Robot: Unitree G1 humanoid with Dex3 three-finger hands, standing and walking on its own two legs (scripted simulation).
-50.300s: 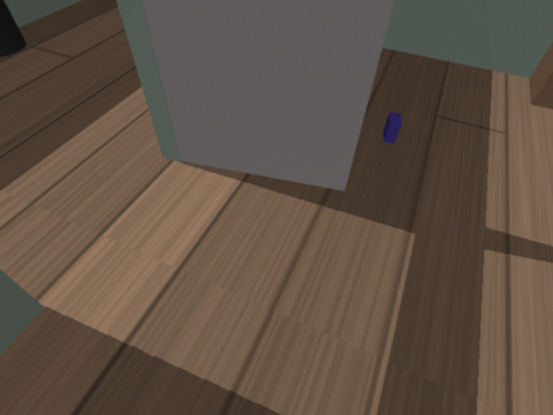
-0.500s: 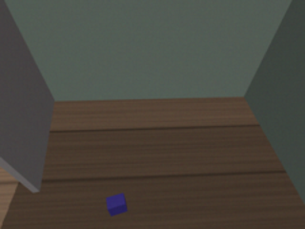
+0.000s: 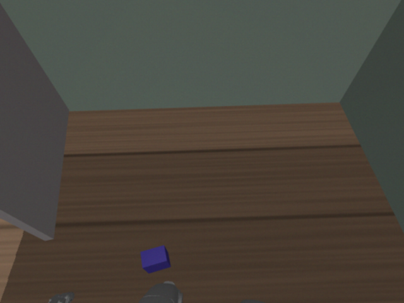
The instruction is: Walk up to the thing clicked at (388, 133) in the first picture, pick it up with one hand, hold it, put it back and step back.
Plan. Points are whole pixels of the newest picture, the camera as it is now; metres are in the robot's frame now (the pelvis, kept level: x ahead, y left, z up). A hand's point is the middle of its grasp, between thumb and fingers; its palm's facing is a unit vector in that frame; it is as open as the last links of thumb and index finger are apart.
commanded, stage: walk up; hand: left
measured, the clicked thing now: (156, 259) +0.32 +0.22 -0.69
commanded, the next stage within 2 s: stand in 1.40 s
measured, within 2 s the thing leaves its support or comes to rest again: neither
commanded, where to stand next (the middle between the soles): -0.02 +0.03 m, yaw -1 degrees
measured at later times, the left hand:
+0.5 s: hand out of the picture +0.02 +0.29 -0.14, palm faces -0.07 -0.91 -0.42, open 7.3 cm
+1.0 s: hand out of the picture +0.05 +0.27 -0.14, palm faces -0.05 -0.94 -0.32, open 7.3 cm
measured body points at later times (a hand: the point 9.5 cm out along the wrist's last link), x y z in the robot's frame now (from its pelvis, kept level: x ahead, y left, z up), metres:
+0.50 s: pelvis -0.05 +0.02 +0.00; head -0.02 +0.00 +0.45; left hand +0.02 +0.33 -0.11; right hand +0.05 -0.29 -0.13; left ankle +0.00 +0.15 -0.71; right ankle -0.08 -0.09 -0.73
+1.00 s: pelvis -0.04 +0.02 +0.01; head -0.04 +0.03 +0.46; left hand +0.05 +0.32 -0.12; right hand +0.00 -0.30 -0.11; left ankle -0.02 +0.16 -0.73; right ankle -0.08 -0.09 -0.73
